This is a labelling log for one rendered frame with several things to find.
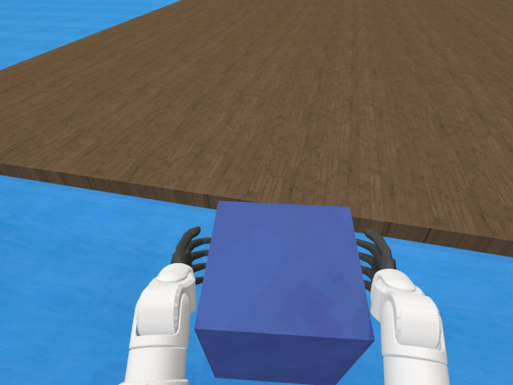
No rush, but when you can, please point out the left robot hand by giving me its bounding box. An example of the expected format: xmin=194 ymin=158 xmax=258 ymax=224
xmin=170 ymin=226 xmax=211 ymax=285

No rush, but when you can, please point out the carton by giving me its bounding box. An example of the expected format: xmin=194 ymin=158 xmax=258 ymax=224
xmin=194 ymin=201 xmax=375 ymax=385

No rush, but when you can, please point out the right robot hand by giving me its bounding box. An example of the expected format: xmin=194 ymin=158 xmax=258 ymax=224
xmin=356 ymin=229 xmax=396 ymax=292

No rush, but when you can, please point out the right robot forearm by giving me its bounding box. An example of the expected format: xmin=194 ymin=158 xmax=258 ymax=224
xmin=370 ymin=269 xmax=450 ymax=385

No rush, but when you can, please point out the left robot forearm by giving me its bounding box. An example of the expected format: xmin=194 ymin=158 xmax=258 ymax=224
xmin=119 ymin=263 xmax=196 ymax=385

